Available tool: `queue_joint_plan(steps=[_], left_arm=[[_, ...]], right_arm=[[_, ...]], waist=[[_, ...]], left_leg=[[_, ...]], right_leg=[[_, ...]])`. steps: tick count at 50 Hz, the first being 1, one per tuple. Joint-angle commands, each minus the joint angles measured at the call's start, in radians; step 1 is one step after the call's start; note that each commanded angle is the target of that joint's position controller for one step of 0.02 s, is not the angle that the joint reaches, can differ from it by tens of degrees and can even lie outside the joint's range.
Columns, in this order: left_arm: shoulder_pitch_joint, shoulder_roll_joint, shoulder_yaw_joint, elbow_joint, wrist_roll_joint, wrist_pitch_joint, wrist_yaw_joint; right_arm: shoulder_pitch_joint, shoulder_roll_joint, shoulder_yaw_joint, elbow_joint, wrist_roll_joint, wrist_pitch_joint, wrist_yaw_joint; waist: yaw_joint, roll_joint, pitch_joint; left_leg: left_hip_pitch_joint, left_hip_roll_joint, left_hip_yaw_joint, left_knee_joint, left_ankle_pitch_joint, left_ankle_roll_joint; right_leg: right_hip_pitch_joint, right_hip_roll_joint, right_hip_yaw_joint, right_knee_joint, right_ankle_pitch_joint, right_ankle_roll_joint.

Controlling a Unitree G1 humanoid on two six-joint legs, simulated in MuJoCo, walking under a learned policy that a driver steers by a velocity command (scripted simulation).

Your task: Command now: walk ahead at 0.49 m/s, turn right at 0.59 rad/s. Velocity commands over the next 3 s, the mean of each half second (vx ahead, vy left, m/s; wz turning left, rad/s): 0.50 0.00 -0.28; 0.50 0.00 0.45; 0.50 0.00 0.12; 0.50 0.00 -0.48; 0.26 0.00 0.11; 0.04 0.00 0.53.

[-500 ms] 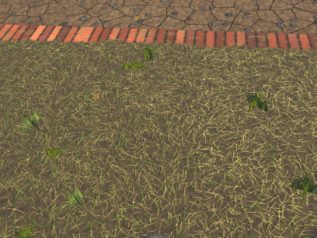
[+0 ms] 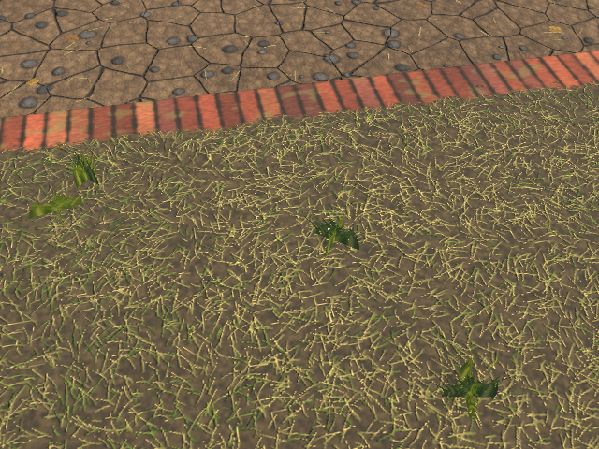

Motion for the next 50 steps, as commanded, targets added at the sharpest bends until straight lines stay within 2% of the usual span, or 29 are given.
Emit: queue_joint_plan(steps=[1, 6, 10, 12, 13, 14, 15, 16, 17, 18, 19, 20, 21, 23, 26, 30, 33, 36, 39, 40, 41, 42, 43, 44, 45, 46, 47, 49, 50], left_arm=[[-0.018, 0.001, -0.008, -0.072, 0.000, 0.002, -0.016], [-0.203, -0.025, -0.031, -0.130, -0.008, -0.008, -0.035], [-0.297, -0.020, -0.035, -0.167, -0.001, -0.009, -0.039], [-0.269, -0.019, -0.033, -0.158, 0.008, -0.012, -0.027], [-0.196, -0.011, -0.027, -0.132, 0.011, -0.018, -0.018], [-0.047, 0.009, -0.016, -0.080, 0.016, -0.030, -0.008], [0.125, 0.062, 0.004, -0.022, 0.035, -0.041, 0.008], [0.225, 0.172, 0.028, -0.009, 0.048, -0.046, 0.026], [0.259, 0.193, 0.037, -0.013, 0.007, -0.037, 0.041], [0.190, 0.161, 0.029, 0.007, -0.011, -0.039, 0.047], [0.130, 0.105, 0.013, 0.017, -0.015, -0.050, 0.046], [0.076, 0.058, 0.000, 0.019, -0.015, -0.059, 0.043], [0.040, 0.023, -0.011, 0.024, -0.023, -0.066, 0.044], [0.052, 0.002, -0.018, 0.039, -0.024, -0.086, 0.044], [0.087, 0.023, -0.011, 0.072, -0.028, -0.105, 0.046], [0.132, 0.006, -0.019, 0.103, -0.024, -0.106, 0.052], [0.167, 0.026, -0.017, 0.124, -0.024, -0.105, 0.061], [0.217, 0.046, -0.014, 0.156, -0.021, -0.095, 0.073], [0.204, 0.083, -0.008, 0.166, -0.016, -0.082, 0.082], [0.193, 0.101, -0.003, 0.166, -0.013, -0.074, 0.084], [0.184, 0.119, 0.002, 0.161, -0.012, -0.064, 0.084], [0.170, 0.126, 0.003, 0.149, -0.016, -0.058, 0.080], [0.190, 0.056, -0.014, 0.103, -0.030, -0.063, 0.071], [0.159, 0.034, -0.013, 0.039, -0.035, -0.073, 0.053], [0.040, 0.069, -0.011, 0.016, -0.024, -0.085, 0.048], [0.019, 0.059, -0.017, 0.007, -0.035, -0.099, 0.045], [0.038, 0.052, -0.017, 0.021, -0.031, -0.101, 0.047], [0.072, 0.035, -0.021, 0.028, 0.003, -0.063, 0.046], [0.075, 0.029, -0.021, 0.025, 0.009, -0.045, 0.042]], right_arm=[[0.020, -0.076, -0.011, -0.035, 0.002, -0.024, 0.004], [0.074, -0.098, -0.012, -0.004, 0.002, -0.016, 0.000], [0.152, -0.128, -0.016, 0.035, 0.001, 0.005, -0.014], [0.185, -0.142, -0.013, 0.065, 0.000, 0.020, -0.018], [0.195, -0.152, -0.011, 0.079, -0.002, 0.028, -0.018], [0.190, -0.158, -0.008, 0.087, 0.003, 0.036, -0.018], [0.178, -0.140, 0.002, 0.073, 0.012, 0.036, -0.016], [0.212, -0.020, 0.032, 0.011, 0.043, 0.030, 0.005], [0.175, -0.112, 0.001, 0.008, 0.040, 0.034, -0.002], [0.068, -0.124, -0.009, -0.015, 0.036, 0.034, -0.004], [0.051, -0.090, 0.003, -0.015, 0.037, 0.027, 0.000], [0.067, -0.080, 0.000, 0.009, 0.025, 0.034, 0.003], [0.103, -0.069, -0.001, 0.030, 0.004, 0.051, 0.008], [0.138, -0.045, -0.004, 0.055, -0.007, 0.076, 0.023], [0.055, -0.027, -0.008, 0.034, -0.006, 0.089, 0.036], [-0.091, -0.021, -0.004, -0.012, -0.007, 0.086, 0.042], [-0.199, -0.008, 0.010, -0.051, -0.012, 0.081, 0.052], [-0.268, -0.015, 0.013, -0.086, -0.017, 0.078, 0.060], [-0.229, -0.033, 0.004, -0.089, -0.017, 0.080, 0.054], [-0.169, -0.047, -0.004, -0.075, -0.018, 0.079, 0.049], [-0.072, -0.069, -0.017, -0.049, -0.018, 0.074, 0.044], [0.077, -0.110, -0.038, -0.003, -0.027, 0.065, 0.035], [0.173, -0.230, -0.075, 0.009, -0.033, 0.065, 0.018], [0.120, -0.289, -0.087, -0.008, -0.003, 0.073, 0.020], [0.098, -0.264, -0.083, -0.005, 0.012, 0.082, 0.015], [0.049, -0.210, -0.070, -0.004, 0.015, 0.081, 0.007], [0.006, -0.163, -0.057, -0.006, 0.012, 0.077, 0.005], [-0.043, -0.121, -0.041, -0.015, 0.021, 0.061, 0.002], [-0.034, -0.123, -0.040, -0.015, 0.024, 0.049, 0.004]], waist=[[0.022, 0.116, 0.013], [-0.017, 0.122, 0.045], [-0.048, 0.123, 0.070], [-0.029, 0.138, 0.046], [0.006, 0.149, 0.006], [0.077, 0.132, -0.070], [0.151, 0.098, -0.179], [0.152, -0.132, -0.342], [0.169, -0.076, -0.412], [0.141, 0.005, -0.259], [0.094, 0.011, -0.133], [0.051, 0.033, -0.076], [0.014, 0.001, -0.041], [-0.007, -0.012, -0.035], [-0.013, -0.017, 0.013], [0.010, -0.013, 0.062], [0.036, -0.012, 0.083], [0.053, -0.003, 0.099], [0.019, -0.023, 0.054], [-0.011, -0.034, 0.012], [-0.053, -0.033, -0.050], [-0.124, 0.013, -0.134], [-0.140, 0.168, -0.243], [-0.081, 0.298, -0.311], [-0.101, 0.147, -0.204], [-0.066, 0.085, -0.094], [-0.014, 0.016, -0.031], [0.041, 0.034, -0.023], [0.047, 0.044, -0.032]], left_leg=[[0.046, 0.294, -0.178, -0.212, 0.197, 0.117], [0.068, 0.260, -0.019, -0.196, 0.302, 0.080], [0.191, 0.297, 0.019, -0.151, 0.405, 0.071], [0.232, 0.310, 0.037, -0.049, 0.682, 0.070], [0.240, 0.314, 0.042, 0.053, 0.827, 0.071], [0.200, 0.296, 0.066, 0.222, 0.848, 0.059], [0.023, 0.266, 0.066, 0.448, 0.632, 0.045], [-0.368, 0.129, 0.068, 0.835, -0.061, -0.004], [-0.459, 0.031, -0.096, 1.029, -0.345, -0.005], [-0.514, 0.077, -0.193, 1.022, -0.240, 0.008], [-0.492, 0.107, -0.190, 0.942, -0.175, 0.010], [-0.445, 0.133, -0.189, 0.868, -0.139, 0.008], [-0.392, 0.141, -0.187, 0.829, -0.117, -0.002], [-0.345, 0.129, -0.182, 0.819, -0.076, -0.011], [-0.436, 0.137, -0.178, 0.778, 0.029, -0.018], [-0.524, 0.137, -0.158, 0.616, 0.169, -0.022], [-0.499, 0.124, -0.099, 0.446, 0.226, -0.006], [-0.490, 0.105, -0.048, 0.346, 0.169, 0.032], [-0.373, 0.028, 0.015, 0.300, 0.033, 0.090], [-0.299, -0.011, 0.031, 0.296, -0.025, 0.114], [-0.183, -0.048, 0.030, 0.265, -0.063, 0.140], [0.035, -0.055, -0.021, 0.183, -0.049, 0.177], [0.309, 0.198, -0.380, 0.138, -0.157, 0.270], [0.471, 0.380, -0.919, -0.047, -0.105, 0.401], [0.417, 0.356, -0.806, -0.082, -0.076, 0.364], [0.282, 0.339, -0.675, -0.089, 0.011, 0.327], [0.159, 0.287, -0.580, -0.100, 0.130, 0.274], [0.034, 0.202, -0.453, -0.117, 0.262, 0.231], [0.017, 0.181, -0.429, -0.118, 0.321, 0.232]], right_leg=[[-0.122, -0.049, 0.029, -0.036, 0.103, 0.011], [-0.061, -0.038, -0.071, -0.324, 0.263, 0.005], [-0.021, -0.012, -0.134, -0.472, 0.153, -0.031], [0.085, 0.047, -0.159, -0.526, 0.041, -0.066], [0.185, 0.084, -0.161, -0.554, 0.002, -0.087], [0.373, 0.117, -0.161, -0.636, 0.035, -0.111], [0.657, 0.030, -0.060, -0.645, 0.036, -0.145], [1.014, -0.339, 0.410, -0.681, -0.017, -0.250], [0.990, -0.443, 0.639, -0.789, 0.154, -0.291], [0.872, -0.369, 0.424, -0.787, 0.253, -0.240], [0.712, -0.324, 0.285, -0.823, 0.322, -0.194], [0.613, -0.273, 0.193, -0.863, 0.316, -0.138], [0.528, -0.233, 0.123, -0.896, 0.316, -0.105], [0.473, -0.209, 0.053, -0.941, 0.345, -0.089], [0.472, -0.195, -0.038, -0.992, 0.350, -0.082], [0.509, -0.183, -0.128, -1.007, 0.361, -0.080], [0.551, -0.200, -0.180, -1.004, 0.401, -0.079], [0.652, -0.231, -0.215, -0.963, 0.497, -0.073], [0.720, -0.240, -0.267, -0.803, 0.879, -0.053], [0.730, -0.241, -0.280, -0.689, 1.004, -0.049], [0.709, -0.238, -0.285, -0.521, 1.021, -0.046], [0.592, -0.212, -0.297, -0.277, 0.861, -0.022], [0.293, -0.133, -0.304, 0.081, 0.384, 0.020], [-0.043, 0.089, -0.126, 0.348, -0.295, 0.064], [-0.161, 0.013, 0.006, 0.347, -0.204, 0.052], [-0.154, -0.032, -0.001, 0.272, -0.104, 0.048], [-0.091, -0.065, -0.003, 0.169, -0.064, 0.049], [0.025, -0.090, 0.002, 0.068, -0.051, 0.075], [0.040, -0.085, -0.008, 0.048, -0.051, 0.086]])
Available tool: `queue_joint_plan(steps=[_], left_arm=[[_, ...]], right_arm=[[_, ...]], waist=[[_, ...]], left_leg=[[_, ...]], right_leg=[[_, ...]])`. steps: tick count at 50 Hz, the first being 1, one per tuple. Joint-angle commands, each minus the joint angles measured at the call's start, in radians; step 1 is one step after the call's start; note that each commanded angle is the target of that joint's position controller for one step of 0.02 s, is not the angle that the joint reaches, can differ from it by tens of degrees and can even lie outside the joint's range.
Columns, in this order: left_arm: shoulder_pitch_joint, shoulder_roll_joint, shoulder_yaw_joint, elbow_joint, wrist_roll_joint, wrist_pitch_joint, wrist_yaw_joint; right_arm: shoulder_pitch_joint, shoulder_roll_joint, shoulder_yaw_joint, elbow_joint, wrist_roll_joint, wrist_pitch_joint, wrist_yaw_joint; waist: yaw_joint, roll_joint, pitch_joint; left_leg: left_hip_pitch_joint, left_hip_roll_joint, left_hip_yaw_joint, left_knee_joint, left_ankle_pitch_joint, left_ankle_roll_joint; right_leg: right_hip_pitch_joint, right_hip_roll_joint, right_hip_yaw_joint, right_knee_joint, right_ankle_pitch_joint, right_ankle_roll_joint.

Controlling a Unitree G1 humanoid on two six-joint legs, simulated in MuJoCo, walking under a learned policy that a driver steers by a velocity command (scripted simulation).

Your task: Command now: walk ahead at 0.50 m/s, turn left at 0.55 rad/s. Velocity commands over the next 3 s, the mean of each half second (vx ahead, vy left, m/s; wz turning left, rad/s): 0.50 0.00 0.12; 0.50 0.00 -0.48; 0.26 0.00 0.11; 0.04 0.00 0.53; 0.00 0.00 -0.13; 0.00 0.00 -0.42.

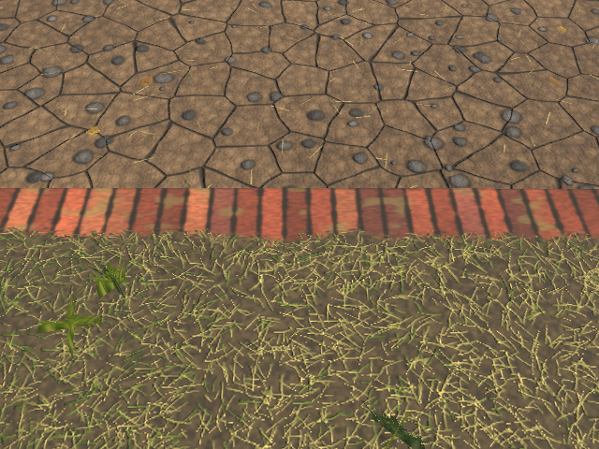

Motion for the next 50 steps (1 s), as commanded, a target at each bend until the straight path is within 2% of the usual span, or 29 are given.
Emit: queue_joint_plan(steps=[1, 3, 7, 10, 13, 14, 16, 18, 19, 20, 21, 22, 23, 24, 25, 26, 27, 29, 31, 33, 36, 41, 43, 45, 46, 47, 48, 49, 50], left_arm=[[0.077, 0.080, 0.018, -0.047, 0.020, 0.031, -0.007], [0.013, 0.078, 0.016, -0.075, 0.017, 0.042, -0.011], [-0.140, 0.084, 0.013, -0.126, 0.012, 0.044, -0.016], [-0.212, 0.070, 0.003, -0.139, 0.006, 0.036, -0.026], [-0.291, 0.074, -0.004, -0.163, -0.005, 0.028, -0.033], [-0.301, 0.079, -0.003, -0.169, -0.008, 0.025, -0.035], [-0.266, 0.095, 0.001, -0.165, -0.011, 0.019, -0.038], [-0.124, 0.122, 0.016, -0.119, -0.015, 0.017, -0.028], [0.015, 0.137, 0.026, -0.072, -0.015, 0.012, -0.019], [0.172, 0.162, 0.039, -0.028, -0.002, 0.006, -0.009], [0.292, 0.282, 0.073, -0.016, 0.019, 0.006, 0.000], [0.247, 0.253, 0.073, -0.005, -0.014, 0.021, -0.015], [0.146, 0.220, 0.067, -0.020, -0.036, 0.025, -0.024], [0.085, 0.173, 0.057, -0.034, -0.034, 0.027, -0.026], [0.068, 0.147, 0.050, -0.032, -0.027, 0.026, -0.023], [0.067, 0.130, 0.044, -0.019, -0.029, 0.023, -0.018], [0.068, 0.130, 0.042, -0.014, -0.030, 0.017, -0.016], [0.098, 0.154, 0.050, -0.003, -0.034, 0.005, -0.015], [0.125, 0.173, 0.057, 0.002, -0.035, 0.006, -0.011], [0.166, 0.175, 0.059, 0.009, -0.037, 0.009, -0.011], [0.226, 0.177, 0.064, 0.019, -0.040, 0.014, -0.008], [0.290, 0.183, 0.067, 0.018, -0.021, 0.025, 0.006], [0.258, 0.196, 0.071, 0.001, -0.016, 0.027, 0.014], [0.190, 0.215, 0.074, -0.023, -0.017, 0.024, 0.012], [0.172, 0.206, 0.071, -0.031, -0.027, 0.016, 0.003], [0.180, 0.135, 0.051, -0.067, -0.040, 0.004, -0.002], [0.306, 0.087, 0.042, -0.089, -0.055, 0.008, 0.000], [0.306, 0.159, 0.048, -0.050, -0.016, 0.025, 0.009], [0.236, 0.156, 0.050, -0.047, -0.006, 0.028, 0.001]], right_arm=[[0.047, -0.110, -0.022, -0.044, 0.011, -0.035, -0.005], [0.083, -0.135, -0.027, -0.040, 0.010, -0.041, -0.005], [0.167, -0.132, -0.024, -0.029, 0.010, -0.037, -0.007], [0.222, -0.107, -0.011, -0.008, 0.006, -0.046, -0.011], [0.252, -0.110, -0.003, 0.007, -0.008, -0.053, -0.017], [0.254, -0.114, -0.002, 0.012, -0.013, -0.054, -0.020], [0.225, -0.127, 0.000, 0.017, -0.021, -0.057, -0.028], [0.188, -0.147, -0.001, 0.019, -0.029, -0.060, -0.035], [0.176, -0.155, -0.002, 0.022, -0.033, -0.055, -0.034], [0.166, -0.151, 0.003, 0.014, -0.029, -0.056, -0.034], [0.242, -0.081, 0.021, -0.022, 0.004, -0.062, -0.025], [0.245, -0.105, 0.015, -0.022, -0.009, -0.068, -0.019], [0.157, -0.123, 0.016, -0.045, -0.032, -0.070, -0.017], [0.086, -0.123, 0.020, -0.064, -0.030, -0.080, -0.010], [0.053, -0.112, 0.023, -0.076, -0.029, -0.079, -0.005], [0.048, -0.104, 0.025, -0.089, -0.039, -0.066, -0.003], [0.067, -0.088, 0.031, -0.085, -0.044, -0.050, -0.001], [0.064, -0.071, 0.038, -0.094, -0.048, -0.029, 0.002], [-0.011, -0.066, 0.043, -0.124, -0.046, -0.022, 0.003], [-0.112, -0.064, 0.046, -0.158, -0.043, -0.020, 0.003], [-0.211, -0.054, 0.054, -0.190, -0.036, -0.019, 0.008], [-0.333, -0.060, 0.062, -0.243, -0.023, -0.033, 0.010], [-0.300, -0.080, 0.057, -0.247, -0.021, -0.044, 0.007], [-0.150, -0.113, 0.043, -0.204, -0.019, -0.055, -0.006], [-0.023, -0.153, 0.028, -0.173, -0.029, -0.068, -0.019], [0.145, -0.235, 0.008, -0.168, -0.049, -0.073, -0.038], [0.124, -0.301, -0.010, -0.169, -0.050, -0.052, -0.041], [0.079, -0.214, -0.002, -0.169, -0.033, -0.039, -0.034], [0.030, -0.123, 0.018, -0.177, -0.028, -0.039, -0.027]], waist=[[0.032, 0.008, -0.067], [0.018, 0.025, -0.050], [-0.040, 0.062, -0.025], [-0.080, 0.078, -0.021], [-0.108, 0.081, 0.001], [-0.106, 0.084, 0.009], [-0.069, 0.089, 0.015], [0.000, 0.096, -0.048], [0.062, 0.078, -0.115], [0.132, 0.049, -0.195], [0.117, -0.150, -0.326], [0.079, -0.211, -0.347], [0.046, -0.094, -0.196], [0.040, -0.018, -0.111], [0.017, 0.018, -0.051], [-0.012, 0.016, -0.028], [-0.030, -0.004, -0.039], [-0.034, -0.023, -0.051], [-0.022, -0.025, -0.030], [0.010, -0.029, -0.008], [0.055, -0.042, -0.023], [0.098, -0.057, -0.028], [0.068, -0.070, -0.035], [-0.011, -0.069, -0.086], [-0.077, -0.009, -0.158], [-0.130, 0.113, -0.319], [-0.049, 0.330, -0.377], [-0.025, 0.179, -0.264], [-0.025, 0.071, -0.149]], left_leg=[[0.111, 0.257, -0.308, -0.245, 0.352, 0.147], [0.101, 0.235, -0.295, -0.260, 0.350, 0.133], [0.186, 0.222, -0.305, -0.266, 0.340, 0.089], [0.267, 0.226, -0.262, -0.265, 0.429, 0.049], [0.347, 0.259, -0.240, -0.267, 0.488, 0.039], [0.373, 0.276, -0.233, -0.266, 0.507, 0.039], [0.400, 0.305, -0.201, -0.241, 0.622, 0.028], [0.411, 0.304, -0.154, -0.097, 0.915, 0.003], [0.407, 0.283, -0.121, 0.073, 0.988, -0.010], [0.281, 0.257, -0.088, 0.292, 0.845, -0.024], [-0.046, 0.134, -0.017, 0.695, 0.413, -0.079], [-0.278, 0.002, -0.057, 0.883, -0.291, -0.091], [-0.368, 0.084, -0.139, 0.908, -0.217, -0.080], [-0.370, 0.130, -0.131, 0.856, -0.140, -0.082], [-0.345, 0.161, -0.126, 0.787, -0.116, -0.086], [-0.308, 0.182, -0.125, 0.731, -0.110, -0.101], [-0.269, 0.191, -0.117, 0.691, -0.107, -0.116], [-0.260, 0.196, -0.092, 0.630, -0.099, -0.144], [-0.296, 0.205, -0.072, 0.539, -0.039, -0.172], [-0.337, 0.208, -0.061, 0.425, 0.051, -0.192], [-0.349, 0.190, -0.060, 0.296, 0.160, -0.200], [-0.345, 0.144, -0.066, 0.166, 0.141, -0.186], [-0.255, 0.127, -0.083, 0.098, 0.089, -0.166], [-0.009, 0.087, -0.074, 0.014, 0.037, -0.132], [0.192, 0.139, -0.116, -0.041, 0.056, -0.099], [0.428, 0.386, -0.351, -0.062, -0.143, -0.048], [0.568, 0.579, -0.778, -0.175, -0.199, 0.061], [0.461, 0.554, -0.798, -0.175, -0.290, 0.075], [0.342, 0.495, -0.643, -0.189, -0.240, 0.059]], right_leg=[[-0.116, -0.031, 0.016, -0.071, 0.038, 0.030], [-0.158, -0.030, 0.000, -0.149, 0.104, 0.049], [-0.255, -0.020, -0.006, -0.344, 0.253, 0.061], [-0.243, -0.009, -0.031, -0.482, 0.347, 0.035], [-0.235, 0.011, -0.060, -0.577, 0.354, -0.008], [-0.225, 0.019, -0.062, -0.604, 0.336, -0.026], [-0.154, 0.044, -0.064, -0.653, 0.265, -0.070], [0.030, 0.115, -0.084, -0.675, 0.174, -0.114], [0.168, 0.153, -0.097, -0.719, 0.165, -0.138], [0.387, 0.096, -0.024, -0.746, 0.178, -0.177], [0.692, -0.175, 0.412, -0.750, 0.119, -0.315], [0.748, -0.279, 0.779, -0.913, 0.152, -0.393], [0.630, -0.240, 0.672, -0.932, 0.051, -0.370], [0.499, -0.211, 0.551, -0.959, 0.075, -0.347], [0.395, -0.164, 0.473, -0.984, 0.150, -0.316], [0.323, -0.120, 0.415, -0.999, 0.224, -0.290], [0.288, -0.091, 0.371, -1.009, 0.274, -0.278], [0.253, -0.061, 0.322, -1.022, 0.348, -0.284], [0.226, -0.039, 0.300, -1.048, 0.332, -0.281], [0.238, -0.021, 0.299, -1.058, 0.330, -0.261], [0.307, -0.002, 0.298, -1.020, 0.382, -0.224], [0.423, -0.025, 0.359, -0.921, 0.524, -0.217], [0.422, -0.037, 0.393, -0.871, 0.557, -0.195], [0.352, -0.008, 0.400, -0.754, 0.632, -0.155], [0.282, 0.055, 0.351, -0.578, 0.589, -0.128], [0.164, 0.113, 0.251, -0.304, 0.315, -0.104], [-0.110, 0.246, 0.133, -0.096, -0.262, -0.081], [-0.196, 0.148, 0.126, 0.003, -0.200, -0.087], [-0.190, 0.121, 0.124, 0.005, -0.104, -0.083]])
Over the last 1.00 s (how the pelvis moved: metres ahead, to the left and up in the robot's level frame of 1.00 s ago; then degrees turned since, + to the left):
0.54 -0.02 -0.01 11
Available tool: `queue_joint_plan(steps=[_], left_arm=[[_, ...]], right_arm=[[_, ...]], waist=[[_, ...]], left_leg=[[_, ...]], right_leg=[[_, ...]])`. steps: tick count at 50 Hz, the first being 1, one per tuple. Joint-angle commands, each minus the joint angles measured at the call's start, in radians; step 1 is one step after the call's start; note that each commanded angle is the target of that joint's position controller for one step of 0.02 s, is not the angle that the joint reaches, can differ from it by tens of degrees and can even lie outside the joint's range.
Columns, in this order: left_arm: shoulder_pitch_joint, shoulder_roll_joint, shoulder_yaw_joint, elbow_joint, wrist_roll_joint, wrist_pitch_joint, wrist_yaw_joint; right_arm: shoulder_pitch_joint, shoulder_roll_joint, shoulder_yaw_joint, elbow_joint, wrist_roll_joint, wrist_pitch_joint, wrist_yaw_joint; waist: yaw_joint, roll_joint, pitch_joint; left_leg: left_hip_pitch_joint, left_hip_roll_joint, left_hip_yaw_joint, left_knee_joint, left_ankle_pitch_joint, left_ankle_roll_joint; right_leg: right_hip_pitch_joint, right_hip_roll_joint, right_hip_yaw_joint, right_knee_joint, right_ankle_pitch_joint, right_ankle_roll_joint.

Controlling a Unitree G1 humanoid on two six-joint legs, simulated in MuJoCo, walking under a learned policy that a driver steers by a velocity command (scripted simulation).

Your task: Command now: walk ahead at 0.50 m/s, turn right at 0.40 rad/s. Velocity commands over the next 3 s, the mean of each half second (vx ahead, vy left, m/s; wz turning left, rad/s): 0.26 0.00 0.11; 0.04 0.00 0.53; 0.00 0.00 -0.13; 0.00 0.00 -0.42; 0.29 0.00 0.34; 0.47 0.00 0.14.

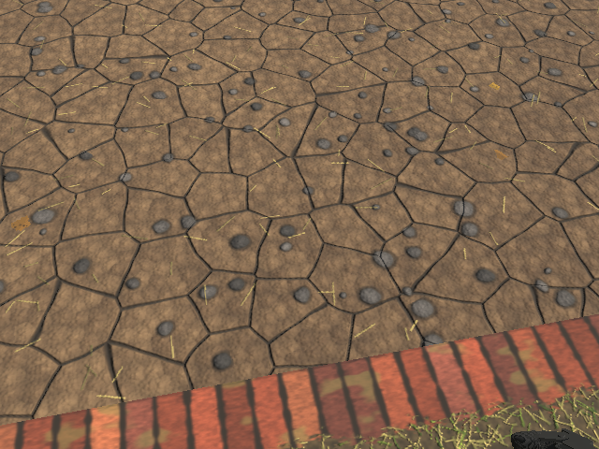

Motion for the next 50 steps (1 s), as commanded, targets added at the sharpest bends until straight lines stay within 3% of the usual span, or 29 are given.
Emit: queue_joint_plan(steps=[1, 3, 4, 6, 8, 11, 15, 17, 18, 19, 20, 21, 22, 23, 24, 25, 27, 32, 36, 38, 39, 40, 41, 42, 44, 46, 48, 50], left_arm=[[-0.009, 0.068, 0.008, -0.075, 0.020, -0.009, -0.009], [-0.032, 0.049, 0.003, -0.082, 0.031, 0.006, -0.025], [-0.034, 0.042, 0.001, -0.083, 0.032, 0.011, -0.027], [-0.045, 0.032, -0.002, -0.090, 0.032, 0.019, -0.024], [-0.091, 0.018, -0.013, -0.104, 0.036, 0.021, -0.022], [-0.200, -0.020, -0.042, -0.125, 0.023, 0.016, -0.020], [-0.253, 0.017, -0.045, -0.139, 0.009, 0.011, 0.002], [-0.193, 0.031, -0.042, -0.123, 0.014, -0.002, 0.017], [-0.152, 0.069, -0.033, -0.115, 0.024, -0.014, 0.028], [-0.081, 0.143, -0.020, -0.126, 0.037, -0.022, 0.039], [-0.078, 0.187, -0.004, -0.133, 0.006, 0.001, 0.035], [-0.094, 0.129, -0.009, -0.147, -0.017, 0.018, 0.033], [-0.160, 0.069, -0.026, -0.161, -0.013, 0.021, 0.037], [-0.228, 0.035, -0.037, -0.173, -0.002, 0.026, 0.041], [-0.255, 0.030, -0.040, -0.175, 0.006, 0.027, 0.046], [-0.259, 0.036, -0.037, -0.175, 0.011, 0.027, 0.049], [-0.249, 0.035, -0.034, -0.173, 0.015, 0.024, 0.048], [-0.241, 0.063, -0.018, -0.173, 0.022, 0.033, 0.043], [-0.222, 0.112, 0.003, -0.173, 0.026, 0.046, 0.030], [-0.235, 0.133, 0.011, -0.176, 0.014, 0.056, 0.028], [-0.208, 0.126, 0.015, -0.168, 0.013, 0.064, 0.027], [-0.161, 0.081, 0.010, -0.168, 0.020, 0.074, 0.020], [-0.221, 0.031, -0.008, -0.246, 0.011, 0.079, 0.032], [-0.304, 0.071, -0.003, -0.251, 0.024, 0.089, 0.041], [-0.259, 0.071, 0.002, -0.224, -0.001, 0.087, 0.031], [-0.199, 0.095, 0.014, -0.191, 0.022, 0.082, 0.021], [-0.198, 0.083, 0.012, -0.192, 0.020, 0.086, 0.015], [-0.216, 0.066, 0.006, -0.201, 0.012, 0.093, 0.016]], right_arm=[[0.184, -0.091, -0.043, 0.002, 0.004, 0.005, 0.000], [0.199, -0.082, -0.039, 0.030, 0.007, -0.008, 0.003], [0.222, -0.085, -0.038, 0.048, 0.013, -0.019, 0.008], [0.254, -0.095, -0.039, 0.078, 0.028, -0.037, 0.015], [0.249, -0.102, -0.038, 0.093, 0.035, -0.033, 0.017], [0.268, -0.115, -0.039, 0.117, 0.035, -0.009, 0.014], [0.316, -0.150, -0.054, 0.133, 0.041, 0.022, 0.006], [0.283, -0.161, -0.061, 0.119, 0.049, 0.034, -0.001], [0.288, -0.144, -0.059, 0.107, 0.055, 0.032, -0.002], [0.303, -0.083, -0.045, 0.065, 0.062, 0.027, -0.004], [0.447, -0.047, -0.044, 0.072, 0.063, 0.047, -0.016], [0.436, -0.127, -0.065, 0.101, 0.035, 0.072, -0.024], [0.372, -0.125, -0.072, 0.096, 0.024, 0.087, -0.021], [0.335, -0.114, -0.075, 0.086, 0.021, 0.098, -0.015], [0.317, -0.110, -0.079, 0.078, 0.020, 0.112, -0.009], [0.327, -0.100, -0.079, 0.080, 0.018, 0.125, -0.004], [0.325, -0.091, -0.083, 0.070, 0.027, 0.141, 0.003], [0.214, -0.064, -0.068, 0.005, 0.024, 0.163, 0.028], [0.169, -0.081, -0.065, -0.044, 0.033, 0.159, 0.040], [0.210, -0.075, -0.064, -0.044, 0.032, 0.147, 0.041], [0.249, -0.087, -0.066, -0.029, 0.032, 0.138, 0.038], [0.259, -0.150, -0.079, -0.033, 0.021, 0.125, 0.030], [0.246, -0.310, -0.116, -0.070, 0.021, 0.125, 0.022], [0.301, -0.287, -0.123, -0.053, 0.008, 0.126, 0.006], [0.171, -0.197, -0.093, -0.066, 0.018, 0.129, -0.005], [0.112, -0.162, -0.084, -0.091, 0.031, 0.122, -0.002], [0.146, -0.156, -0.084, -0.088, 0.036, 0.115, 0.004], [0.180, -0.162, -0.088, -0.080, 0.035, 0.110, 0.004]], waist=[[-0.096, 0.044, -0.058], [-0.076, 0.118, -0.033], [-0.071, 0.129, -0.031], [-0.048, 0.115, -0.047], [-0.034, 0.113, -0.056], [-0.064, 0.148, -0.057], [-0.085, 0.151, -0.065], [-0.043, 0.122, -0.064], [-0.033, 0.066, -0.089], [-0.025, -0.097, -0.194], [-0.064, -0.262, -0.291], [-0.049, -0.138, -0.262], [-0.068, -0.079, -0.150], [-0.093, -0.075, -0.096], [-0.106, -0.106, -0.064], [-0.113, -0.124, -0.062], [-0.120, -0.104, -0.084], [-0.093, -0.131, -0.079], [-0.073, -0.148, -0.096], [-0.104, -0.115, -0.107], [-0.115, -0.053, -0.104], [-0.104, 0.165, -0.058], [-0.112, 0.373, 0.018], [-0.168, 0.232, 0.015], [-0.073, 0.143, 0.024], [-0.052, 0.144, -0.042], [-0.061, 0.100, -0.084], [-0.077, 0.102, -0.080]], left_leg=[[0.389, 0.339, -0.464, -0.309, -0.138, 0.149], [0.314, 0.262, -0.302, -0.336, 0.062, 0.125], [0.298, 0.253, -0.266, -0.325, 0.260, 0.135], [0.309, 0.248, -0.203, -0.290, 0.617, 0.163], [0.307, 0.225, -0.151, -0.279, 0.771, 0.169], [0.240, 0.157, -0.086, -0.253, 0.803, 0.138], [0.263, 0.175, -0.171, -0.171, 0.696, 0.125], [0.229, 0.159, -0.217, -0.087, 0.526, 0.093], [0.170, 0.116, -0.211, 0.004, 0.384, 0.060], [0.062, 0.040, -0.142, 0.229, 0.021, 0.024], [-0.042, -0.083, -0.040, 0.455, -0.551, 0.013], [-0.088, -0.048, -0.051, 0.577, -0.537, 0.005], [-0.114, -0.020, -0.059, 0.614, -0.456, -0.005], [-0.107, 0.005, -0.060, 0.602, -0.389, -0.021], [-0.090, 0.016, -0.055, 0.597, -0.340, -0.039], [-0.057, 0.009, -0.036, 0.620, -0.305, -0.055], [-0.040, 0.002, -0.027, 0.620, -0.273, -0.067], [-0.006, 0.035, 0.003, 0.393, -0.237, -0.060], [0.099, 0.023, 0.055, 0.214, -0.277, -0.028], [0.205, 0.004, 0.086, 0.037, -0.197, -0.001], [0.284, -0.005, 0.051, -0.084, -0.137, 0.016], [0.308, 0.153, -0.216, -0.286, -0.156, 0.050], [0.258, 0.409, -0.587, -0.342, 0.104, 0.187], [0.213, 0.399, -0.534, -0.328, 0.147, 0.256], [0.177, 0.252, -0.356, -0.300, 0.088, 0.197], [0.229, 0.181, -0.286, -0.258, 0.241, 0.177], [0.272, 0.178, -0.294, -0.238, 0.298, 0.183], [0.318, 0.182, -0.318, -0.236, 0.270, 0.190]], right_leg=[[-0.412, -0.111, -0.026, 0.241, 0.105, 0.011], [-0.368, -0.133, -0.038, 0.188, 0.131, 0.030], [-0.346, -0.116, -0.040, 0.173, 0.128, 0.039], [-0.339, -0.094, -0.052, 0.135, 0.130, 0.060], [-0.337, -0.114, -0.113, 0.036, 0.184, 0.082], [-0.219, -0.103, -0.171, -0.181, 0.288, 0.099], [-0.147, -0.081, -0.158, -0.317, 0.337, 0.081], [-0.026, -0.088, -0.141, -0.476, 0.426, 0.058], [0.093, -0.160, -0.083, -0.536, 0.551, 0.038], [0.266, -0.411, 0.111, -0.513, 0.907, -0.014], [0.336, -0.598, 0.267, -0.487, 1.170, -0.163], [0.260, -0.569, 0.262, -0.535, 0.975, -0.202], [0.159, -0.505, 0.185, -0.589, 0.800, -0.182], [0.080, -0.453, 0.115, -0.634, 0.690, -0.151], [0.025, -0.418, 0.049, -0.660, 0.671, -0.135], [-0.017, -0.396, -0.002, -0.664, 0.690, -0.137], [-0.031, -0.391, -0.055, -0.660, 0.692, -0.148], [-0.040, -0.404, -0.115, -0.674, 0.418, -0.138], [-0.044, -0.434, -0.135, -0.627, 0.366, -0.122], [-0.075, -0.426, -0.172, -0.549, 0.356, -0.074], [-0.133, -0.402, -0.212, -0.468, 0.299, -0.013], [-0.252, -0.315, -0.307, -0.252, 0.114, 0.074], [-0.489, -0.126, -0.300, -0.101, -0.163, 0.139], [-0.463, -0.157, -0.157, 0.071, -0.138, 0.133], [-0.426, -0.171, -0.105, 0.113, 0.054, 0.121], [-0.395, -0.147, -0.125, 0.165, 0.129, 0.120], [-0.389, -0.138, -0.122, 0.179, 0.131, 0.130], [-0.413, -0.140, -0.117, 0.120, 0.129, 0.136]])
Over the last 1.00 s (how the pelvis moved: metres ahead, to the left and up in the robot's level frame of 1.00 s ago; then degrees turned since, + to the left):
0.57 -0.02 -0.01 -15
